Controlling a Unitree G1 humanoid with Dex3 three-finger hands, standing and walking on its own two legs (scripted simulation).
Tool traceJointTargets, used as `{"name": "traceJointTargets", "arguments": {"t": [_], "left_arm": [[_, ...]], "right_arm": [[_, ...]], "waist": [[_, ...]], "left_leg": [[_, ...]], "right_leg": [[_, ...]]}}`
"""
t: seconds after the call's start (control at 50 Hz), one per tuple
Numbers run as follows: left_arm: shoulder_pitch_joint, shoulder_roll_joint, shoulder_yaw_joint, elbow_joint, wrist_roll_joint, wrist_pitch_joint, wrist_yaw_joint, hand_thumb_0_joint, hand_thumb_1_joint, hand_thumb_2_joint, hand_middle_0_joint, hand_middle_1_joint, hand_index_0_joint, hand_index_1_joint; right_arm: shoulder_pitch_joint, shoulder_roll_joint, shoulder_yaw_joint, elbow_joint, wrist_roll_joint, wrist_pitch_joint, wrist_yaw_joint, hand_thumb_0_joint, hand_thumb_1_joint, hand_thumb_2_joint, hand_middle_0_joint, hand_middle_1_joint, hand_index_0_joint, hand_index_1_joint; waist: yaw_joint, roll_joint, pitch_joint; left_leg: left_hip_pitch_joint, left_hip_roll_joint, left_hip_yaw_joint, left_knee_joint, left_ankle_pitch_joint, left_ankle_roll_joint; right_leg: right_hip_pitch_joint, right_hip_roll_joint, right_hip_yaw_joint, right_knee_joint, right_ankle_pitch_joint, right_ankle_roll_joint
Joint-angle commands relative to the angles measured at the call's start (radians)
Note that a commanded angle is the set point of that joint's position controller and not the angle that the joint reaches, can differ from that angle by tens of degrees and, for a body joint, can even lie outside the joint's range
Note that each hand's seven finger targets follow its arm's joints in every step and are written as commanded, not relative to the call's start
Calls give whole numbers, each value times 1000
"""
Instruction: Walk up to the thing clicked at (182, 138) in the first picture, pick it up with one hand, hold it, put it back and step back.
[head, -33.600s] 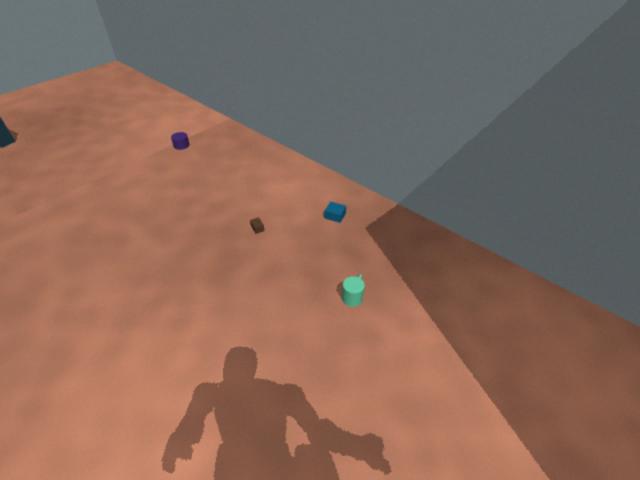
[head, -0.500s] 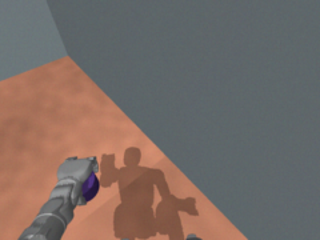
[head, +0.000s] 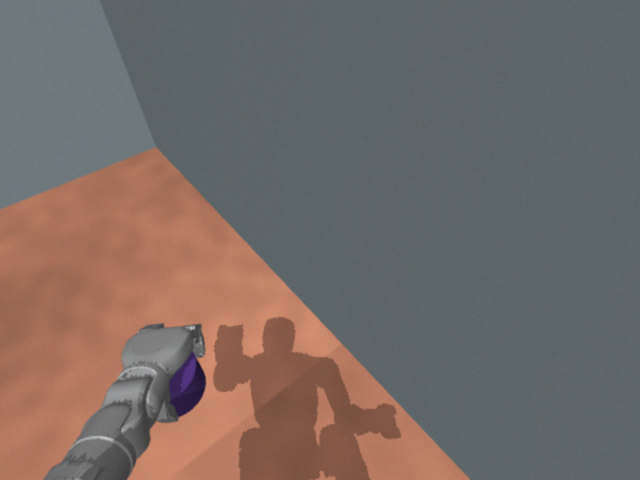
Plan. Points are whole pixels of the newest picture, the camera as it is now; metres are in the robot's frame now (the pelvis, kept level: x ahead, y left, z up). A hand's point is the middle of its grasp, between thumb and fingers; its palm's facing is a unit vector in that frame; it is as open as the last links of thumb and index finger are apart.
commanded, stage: hold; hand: left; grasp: from above
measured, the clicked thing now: (169, 379) +0.33 +0.23 -0.09
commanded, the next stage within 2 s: crouch in 1.68 s
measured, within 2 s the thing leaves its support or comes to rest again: neither
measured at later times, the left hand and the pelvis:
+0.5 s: hand (160, 379) +0.30 +0.22 -0.03, palm faces -0.45 -0.05 -0.89, open 11.3 cm; pelvis +0.00 +0.00 +0.01, yaw -1 degrees
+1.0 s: hand (158, 384) +0.29 +0.21 -0.01, palm faces -0.44 -0.05 -0.90, open 11.3 cm; pelvis -0.01 -0.01 +0.02, yaw -1 degrees
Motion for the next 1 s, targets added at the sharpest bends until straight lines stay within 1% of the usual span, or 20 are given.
{"name": "traceJointTargets", "arguments": {"t": [0.0, 0.02, 0.04, 0.08, 0.14, 0.18, 0.22, 0.34, 0.36, 0.4, 0.5, 0.56, 0.62, 0.66, 0.7, 0.72, 0.74, 0.78, 0.82, 0.98], "left_arm": [[-280, 202, 73, -186, 1, -1, 12, 0, 357, 1180, -692, -1191, -725, -1157], [-317, 229, 88, -246, -4, -6, 12, 0, 357, 1181, -682, -1199, -719, -1161], [-283, 218, 83, -188, 1, 1, 8, 0, 347, 1185, -678, -1212, -714, -1175], [-272, 201, 72, -198, -2, 1, 3, 0, 351, 1182, -686, -1198, -721, -1163], [-266, 215, 79, -217, -2, 0, -14, 0, 349, 1171, -683, -1189, -717, -1154], [-295, 232, 85, -280, -3, -4, -23, 0, 345, 1161, -670, -1184, -708, -1146], [-290, 214, 74, -282, -9, -2, -31, 0, 356, 1154, -675, -1191, -714, -1150], [-278, 229, 80, -310, -17, -6, -54, 0, 366, 1154, -677, -1206, -721, -1162], [-239, 209, 72, -260, -14, -1, -58, 0, 350, 1177, -685, -1202, -720, -1166], [-280, 227, 79, -335, -13, -7, -61, 0, 343, 1157, -673, -1189, -710, -1151], [-250, 225, 85, -305, -13, -8, -71, 0, 352, 1175, -684, -1210, -721, -1173], [-279, 235, 92, -364, -16, -10, -71, 0, 380, 1155, -693, -1209, -735, -1166], [-255, 220, 80, -344, -16, -8, -80, 0, 355, 1143, -674, -1209, -717, -1165], [-259, 249, 100, -354, -15, -12, -83, 0, 344, 1129, -661, -1206, -706, -1160], [-229, 225, 84, -345, -16, -9, -89, 0, 359, 1140, -677, -1212, -721, -1167], [-264, 232, 88, -386, -20, -14, -90, 0, 355, 1154, -680, -1210, -721, -1169], [-242, 232, 91, -361, -18, -13, -92, 0, 324, 1146, -656, -1206, -696, -1165], [-265, 242, 95, -403, -22, -17, -93, 0, 349, 1149, -676, -1208, -716, -1167], [-234, 232, 91, -368, -23, -16, -98, 0, 331, 1151, -664, -1206, -704, -1165], [-246, 241, 95, -413, -23, -13, -113, 0, 355, 1171, -689, -1203, -726, -1165]], "right_arm": [[5, -144, -49, -110, 3, -19, -3, 0, -898, -898, 200, 300, 200, 300], [3, -146, -51, -114, 2, -18, -4, 0, -896, -897, 200, 300, 200, 300], [-2, -144, -46, -117, 2, -15, -3, 0, -900, -898, 200, 300, 200, 300], [-7, -146, -47, -131, 5, -11, -3, 0, -899, -899, 200, 300, 200, 300], [-18, -144, -46, -139, 7, -7, -3, 0, -899, -898, 200, 300, 200, 300], [-27, -146, -46, -147, 9, -6, -3, 0, -897, -897, 200, 300, 200, 300], [-30, -143, -44, -150, 8, -5, -4, 0, -898, -898, 200, 300, 200, 300], [-57, -143, -38, -169, 13, -1, -9, 0, -900, -899, 200, 300, 200, 300], [-58, -141, -36, -172, 14, 0, -8, 0, -904, -901, 200, 300, 200, 300], [-61, -141, -36, -170, 13, 1, -9, 0, -902, -900, 200, 300, 200, 300], [-81, -137, -28, -181, 15, 2, -12, 0, -904, -901, 200, 300, 200, 300], [-92, -135, -27, -186, 15, 0, -12, 0, -902, -900, 200, 300, 200, 300], [-101, -134, -25, -184, 17, -1, -13, 0, -904, -901, 200, 300, 200, 300], [-101, -137, -25, -183, 17, -3, -15, 0, -902, -900, 200, 300, 200, 300], [-118, -135, -24, -193, 18, -3, -15, 0, -904, -901, 200, 300, 200, 300], [-116, -134, -23, -194, 20, -4, -16, 0, -905, -902, 200, 300, 200, 300], [-114, -135, -23, -189, 19, -5, -17, 0, -905, -901, 200, 300, 200, 300], [-118, -135, -22, -191, 20, -6, -19, 0, -905, -902, 200, 300, 200, 300], [-118, -134, -20, -190, 22, -6, -20, 0, -906, -902, 200, 300, 200, 300], [-138, -127, -15, -195, 24, -6, -23, 0, -906, -902, 199, 300, 200, 300]], "waist": [[2, -37, -272], [11, 4, -303], [6, -5, -265], [3, -24, -231], [20, -12, -239], [24, 10, -263], [18, 7, -244], [27, -10, -216], [26, -35, -188], [31, -14, -227], [31, -34, -179], [37, -18, -196], [30, -37, -170], [38, -14, -177], [39, -16, -158], [42, -12, -171], [34, -18, -179], [43, -12, -187], [40, -23, -168], [48, -39, -164]], "left_leg": [[185, -51, 0, -96, 353, 17], [211, -52, 2, -103, 370, 12], [200, -52, 1, -107, 367, 12], [196, -50, 1, -125, 337, 15], [212, -49, 3, -140, 337, 13], [240, -48, 4, -148, 353, 11], [241, -44, 3, -156, 361, 12], [253, -46, 8, -188, 312, 17], [249, -45, 7, -195, 306, 18], [269, -45, 9, -197, 322, 18], [266, -49, 12, -220, 270, 22], [278, -52, 16, -229, 261, 22], [278, -48, 13, -243, 237, 22], [288, -44, 12, -250, 233, 19], [287, -46, 13, -261, 226, 19], [297, -47, 12, -263, 223, 20], [307, -47, 12, -262, 233, 21], [313, -46, 12, -266, 255, 20], [314, -46, 15, -268, 247, 22], [318, -54, 23, -277, 241, 28]], "right_leg": [[173, 43, 6, -110, 329, -20], [188, 42, 4, -111, 338, -23], [174, 43, 2, -115, 332, -23], [166, 45, 1, -131, 304, -25], [185, 45, 1, -137, 295, -27], [202, 46, 0, -140, 304, -27], [193, 50, -2, -144, 312, -29], [209, 46, 3, -178, 268, -26], [208, 46, 1, -184, 260, -26], [223, 45, 4, -183, 277, -27], [222, 42, 5, -214, 227, -25], [231, 40, 9, -223, 222, -24], [226, 41, 9, -233, 194, -24], [231, 44, 6, -235, 185, -28], [230, 42, 4, -244, 178, -29], [237, 42, 7, -246, 174, -27], [241, 42, 8, -245, 186, -26], [249, 43, 5, -246, 206, -27], [251, 42, 7, -255, 198, -26], [269, 34, 13, -280, 198, -18]]}}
